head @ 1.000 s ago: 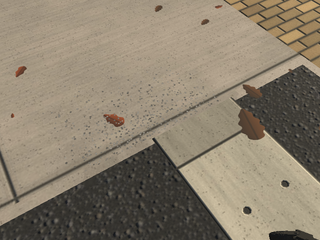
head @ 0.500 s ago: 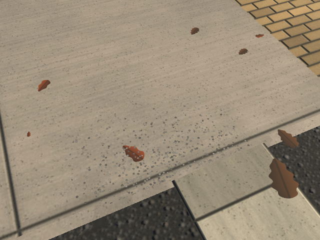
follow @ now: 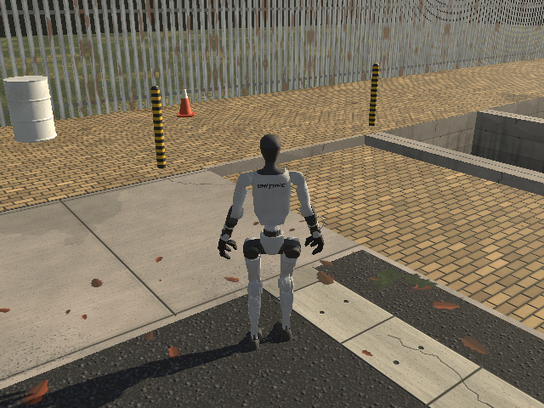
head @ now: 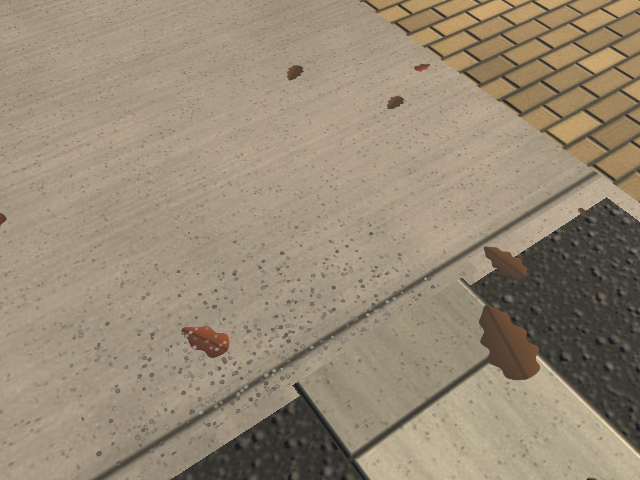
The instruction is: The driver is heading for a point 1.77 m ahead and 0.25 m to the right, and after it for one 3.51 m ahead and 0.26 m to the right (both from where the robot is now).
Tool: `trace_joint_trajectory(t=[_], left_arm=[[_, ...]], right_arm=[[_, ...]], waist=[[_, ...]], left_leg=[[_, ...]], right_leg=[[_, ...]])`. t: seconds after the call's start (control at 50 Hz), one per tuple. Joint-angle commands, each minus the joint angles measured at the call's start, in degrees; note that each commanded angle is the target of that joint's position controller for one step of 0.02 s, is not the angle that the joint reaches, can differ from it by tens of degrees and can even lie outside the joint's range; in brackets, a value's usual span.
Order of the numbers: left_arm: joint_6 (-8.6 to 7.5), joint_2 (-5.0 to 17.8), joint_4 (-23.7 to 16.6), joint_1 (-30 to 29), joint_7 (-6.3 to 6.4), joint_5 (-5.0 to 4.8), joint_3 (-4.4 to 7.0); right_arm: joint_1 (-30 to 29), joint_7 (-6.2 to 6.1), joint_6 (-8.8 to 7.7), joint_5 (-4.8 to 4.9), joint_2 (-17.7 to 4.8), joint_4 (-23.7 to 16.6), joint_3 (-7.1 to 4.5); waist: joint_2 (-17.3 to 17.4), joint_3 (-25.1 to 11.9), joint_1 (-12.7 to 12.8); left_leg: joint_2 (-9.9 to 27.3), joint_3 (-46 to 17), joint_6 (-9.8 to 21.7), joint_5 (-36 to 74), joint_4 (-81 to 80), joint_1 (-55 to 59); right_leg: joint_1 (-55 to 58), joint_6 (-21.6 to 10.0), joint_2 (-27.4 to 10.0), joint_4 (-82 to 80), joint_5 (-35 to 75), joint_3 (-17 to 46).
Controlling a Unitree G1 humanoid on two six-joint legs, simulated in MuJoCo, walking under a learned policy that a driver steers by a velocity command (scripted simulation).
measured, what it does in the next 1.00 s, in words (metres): steps on the spot, turning right: right foot, then left foot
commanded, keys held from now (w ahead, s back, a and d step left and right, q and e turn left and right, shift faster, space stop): e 0.40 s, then no key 0.14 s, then w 0.46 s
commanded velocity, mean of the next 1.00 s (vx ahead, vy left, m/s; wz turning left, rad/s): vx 0.13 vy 0.00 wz -0.35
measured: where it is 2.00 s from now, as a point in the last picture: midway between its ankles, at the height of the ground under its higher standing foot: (428, 424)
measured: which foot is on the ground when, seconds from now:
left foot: down 0.00-0.44, up 0.46-0.96, down 0.98-1.00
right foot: down 0.00-0.00, up 0.02-0.42, down 0.44-0.98, up 1.00-1.00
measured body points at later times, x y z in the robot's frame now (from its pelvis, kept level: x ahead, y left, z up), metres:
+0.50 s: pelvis -0.01 -0.02 +0.00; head +0.01 -0.04 +0.44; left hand +0.21 +0.20 -0.10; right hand -0.02 -0.31 -0.13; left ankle +0.00 +0.11 -0.71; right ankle -0.05 -0.09 -0.74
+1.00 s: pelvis +0.09 -0.02 +0.00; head +0.10 +0.00 +0.45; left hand +0.17 +0.24 -0.15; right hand +0.14 -0.32 -0.10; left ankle +0.16 +0.05 -0.74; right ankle -0.05 -0.09 -0.73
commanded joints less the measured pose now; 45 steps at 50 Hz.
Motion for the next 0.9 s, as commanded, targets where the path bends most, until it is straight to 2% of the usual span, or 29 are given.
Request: trace_joint_trajectory(t=[0.02, 0.04, 0.06, 0.08, 0.1, 0.12, 0.14, 0.2, 0.24, 0.34, 0.38, 0.4, 0.42, 0.44, 0.46, 0.48, 0.5, 0.52, 0.54, 0.56, 0.58, 0.6, 0.62, 0.66, 0.76, 0.84, 0.9], left_arm=[[-1.01, 3.23, -5.93, -2.30, 0.32, -1.49, 0.88], [-1.33, 7.33, -4.64, -2.03, 0.73, 1.00, 1.75], [-1.33, 8.28, -3.70, -0.96, 0.48, 1.12, 2.26], [-1.04, 7.50, -2.54, 1.35, 0.14, 1.15, 2.25], [-0.57, 7.04, -1.85, 2.93, -0.16, 1.28, 2.18], [-0.21, 6.70, -1.45, 3.61, -0.56, 1.17, 1.97], [0.01, 6.42, -1.77, 2.58, -0.90, 0.96, 1.70], [0.30, 5.28, -3.99, -2.73, -1.57, 0.49, 0.85], [0.52, 4.84, -4.94, -4.26, -1.91, 0.23, 0.44], [0.62, 4.48, -6.65, -5.14, -2.05, -0.71, -0.22], [0.34, 4.54, -6.99, -4.40, -1.92, -0.82, -0.25], [0.04, 4.21, -6.72, -3.01, -1.77, -0.60, -0.30], [-0.57, 4.19, -6.26, -1.44, -1.31, 0.03, -0.40], [-1.47, 7.49, -5.96, 0.44, -0.64, 1.04, 0.28], [-2.24, 15.97, -7.46, 0.52, -0.30, 0.66, 1.78], [-2.38, 14.68, -5.78, 5.96, 0.01, -0.20, 2.11], [-2.36, 10.95, -5.35, 3.53, 0.27, -0.09, 0.84], [-2.17, 7.60, -5.82, -1.38, 0.60, -0.03, -0.28], [-2.08, 6.38, -6.20, -4.42, 0.98, -0.04, -0.82], [-2.16, 6.04, -5.82, -3.51, 1.26, -0.21, -0.98], [-2.27, 6.07, -5.04, -1.73, 1.13, -0.17, -1.09], [-2.49, 6.20, -4.25, -0.21, 0.95, -0.08, -1.09], [-2.80, 6.28, -3.38, 1.11, 0.79, 0.08, -1.13], [-3.51, 6.79, -1.82, 2.99, 0.69, 0.42, -1.09], [-5.53, 7.75, 0.69, 6.02, 0.74, 0.64, -0.80], [-6.55, 8.03, 2.35, 8.10, 0.56, 0.62, -0.58], [-7.08, 8.43, 3.18, 8.22, 0.32, 0.57, -0.38]], right_arm=[[4.55, -1.12, -1.07, -1.26, -14.59, -3.21, -3.53], [0.09, -0.71, -0.86, -2.01, -13.82, -3.97, -3.54], [-1.98, -0.54, -1.06, -1.85, -9.19, -4.84, -2.25], [-4.41, -0.37, -1.23, -1.40, -6.63, -5.17, -1.53], [-5.39, -0.34, -1.41, -1.12, -6.14, -5.72, -1.33], [-4.88, -0.40, -1.49, -1.10, -6.05, -6.06, -1.28], [-2.95, -0.29, -1.48, -1.11, -6.17, -5.76, -1.33], [3.92, -0.12, -1.42, -0.98, -7.86, -3.99, -2.18], [5.37, 0.15, -1.33, -1.06, -8.90, -3.51, -2.72], [3.45, 1.51, -1.10, -1.37, -10.65, -3.55, -3.64], [2.94, 1.81, -0.93, -1.11, -11.20, -3.34, -3.98], [2.07, 1.86, -0.78, -0.70, -11.33, -3.33, -4.10], [2.21, 1.85, -0.60, -0.31, -11.07, -2.89, -4.08], [4.16, 2.01, -0.44, -0.48, -9.24, -2.68, -3.68], [4.16, 2.28, -0.11, -1.16, -2.90, -6.36, -1.92], [-0.29, 1.20, 0.92, -1.09, -5.55, -6.28, -2.15], [-0.43, 1.25, 1.45, -0.27, -6.12, -5.71, -2.38], [0.19, 1.58, 1.38, 0.21, -6.45, -4.56, -2.53], [0.97, 1.85, 1.24, -0.14, -7.31, -3.74, -2.85], [2.99, 2.35, 1.17, -1.17, -8.01, -2.64, -3.05], [3.87, 2.90, 1.13, -1.65, -8.00, -2.00, -3.09], [3.60, 3.45, 1.09, -1.76, -7.60, -1.80, -3.02], [2.45, 3.95, 1.02, -1.79, -7.07, -1.82, -2.91], [0.03, 4.53, 0.61, -1.86, -6.53, -2.02, -2.86], [-3.23, 4.65, -1.30, -1.70, -5.05, -2.04, -2.47], [-5.90, 4.67, -2.28, -1.35, -4.44, -2.87, -2.18], [-5.92, 4.51, -2.94, -1.06, -4.25, -3.41, -2.06]], waist=[[13.64, -3.37, -2.08], [10.07, -0.78, -1.40], [6.40, -0.67, 0.49], [5.34, -0.30, 2.34], [7.01, -1.08, 2.85], [8.71, -1.49, 2.19], [8.79, -1.75, 0.96], [9.11, -2.77, -3.19], [10.04, -3.51, -4.24], [12.46, -4.44, -4.13], [12.70, -4.84, -3.55], [11.78, -5.12, -2.22], [9.40, -5.37, -0.69], [0.85, -6.67, -0.01], [-15.23, -6.13, -1.88], [-8.76, -8.15, 3.62], [-6.27, -4.92, 1.14], [-5.16, -2.02, -0.91], [-6.09, -1.33, -2.21], [-7.02, -3.26, -2.01], [-6.57, -4.56, -1.66], [-5.89, -4.34, -1.05], [-5.58, -2.91, -0.39], [-5.84, 0.70, 0.43], [-4.35, 2.20, 1.39], [-3.89, 3.21, 2.02], [-3.56, 3.64, 1.15]], left_leg=[[21.72, -24.69, 8.44, -10.89, -21.69, 9.39], [25.88, -24.65, 12.33, -4.80, -20.92, -0.07], [22.75, -19.78, 12.29, 3.71, -18.72, -3.33], [18.80, -13.16, 10.49, 10.18, -16.82, -3.36], [16.16, -8.65, 9.17, 14.73, -15.38, -0.68], [14.98, -5.68, 9.01, 20.57, -13.92, 2.05], [14.65, -3.94, 9.15, 25.40, -12.60, 5.03], [16.98, -3.16, 10.69, 34.35, -9.77, 14.48], [18.33, -2.39, 11.01, 36.32, -8.63, 16.54], [19.20, 1.91, 9.92, 38.80, -5.80, 11.92], [19.76, 2.69, 9.04, 38.12, -3.58, 11.10], [19.39, 4.01, 7.72, 35.82, -1.16, 9.59], [18.24, 5.79, 5.14, 30.54, 2.66, 5.72], [15.26, 9.06, 1.46, 18.82, 11.78, -2.68], [5.48, 12.99, -2.98, -15.28, 23.46, -18.43], [5.43, 4.77, -2.80, -17.06, 30.11, -16.91], [6.12, 3.21, -2.53, -13.41, 32.59, -16.95], [6.86, 2.42, -2.36, -8.58, 31.14, -15.96], [6.85, 2.70, -2.45, -5.29, 29.63, -15.47], [6.32, 3.85, -2.82, -2.93, 29.95, -13.96], [5.93, 4.31, -2.94, -1.56, 30.07, -13.81], [5.95, 4.48, -2.94, -0.49, 29.14, -14.76], [6.09, 4.53, -2.90, 0.45, 27.36, -16.37], [6.15, 4.54, -2.86, 1.82, 23.43, -19.29], [6.40, 4.78, -2.23, 3.37, 15.01, -19.59], [6.21, 5.41, -1.07, 3.16, 9.48, -16.84], [5.51, 6.28, 0.45, 3.44, 5.28, -10.73]], right_leg=[[-12.65, 1.76, 2.55, 11.42, -24.38, -0.79], [-11.30, 2.42, -0.36, 24.65, -24.98, -4.41], [-7.37, 2.21, -1.80, 31.54, -22.56, -3.58], [-6.75, 2.28, -2.12, 36.03, -19.68, -4.22], [-7.76, 2.61, -2.36, 39.38, -17.80, -5.13], [-9.31, 3.24, -2.65, 41.01, -17.73, -6.32], [-10.62, 3.92, -3.19, 39.98, -17.88, -7.19], [-13.49, 5.40, -4.62, 33.77, -19.32, -8.47], [-11.77, 5.40, -5.36, 29.26, -20.99, -9.40], [-0.65, 3.01, -5.53, 17.52, -22.32, -13.99], [2.59, 1.81, -5.23, 11.82, -20.64, -15.07], [5.90, 1.01, -4.88, 6.12, -16.73, -15.60], [11.49, 0.08, -4.70, -2.91, -8.77, -14.40], [20.02, -1.48, -10.77, -9.35, -4.16, -4.31], [25.29, -8.28, -29.32, -7.89, 24.43, 17.96], [21.33, -15.32, -30.64, -5.73, 29.74, 14.70], [19.05, -15.25, -26.97, -6.21, 26.94, 9.85], [16.10, -12.77, -22.90, -7.48, 22.13, 5.39], [16.17, -10.61, -19.92, -7.89, 20.87, 2.92], [17.13, -10.38, -18.13, -9.02, 16.98, 1.64], [18.35, -10.41, -17.51, -10.59, 8.89, 1.94], [19.16, -10.55, -17.50, -12.60, -0.80, 3.04], [19.61, -10.69, -17.69, -14.81, -9.85, 4.53], [19.96, -10.92, -18.40, -17.90, -18.44, 6.98], [20.42, -12.22, -19.82, -19.39, -19.68, 7.64], [18.05, -12.91, -20.52, -19.08, -20.28, 7.54], [14.43, -12.36, -20.74, -17.56, -18.53, 6.87]])
Keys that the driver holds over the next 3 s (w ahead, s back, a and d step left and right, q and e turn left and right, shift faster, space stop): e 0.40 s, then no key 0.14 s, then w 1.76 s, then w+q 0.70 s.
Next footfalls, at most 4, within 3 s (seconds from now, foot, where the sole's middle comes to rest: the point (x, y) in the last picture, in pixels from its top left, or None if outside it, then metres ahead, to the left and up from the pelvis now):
0.44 right None -0.01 -0.10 -0.77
0.98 left None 0.20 0.04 -0.77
1.48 right None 0.45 -0.24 -0.77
2.04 left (417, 337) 0.80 -0.19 -0.77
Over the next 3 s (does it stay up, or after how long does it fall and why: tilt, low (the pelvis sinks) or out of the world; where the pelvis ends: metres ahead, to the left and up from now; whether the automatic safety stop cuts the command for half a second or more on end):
stays up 1.07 -0.37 0.00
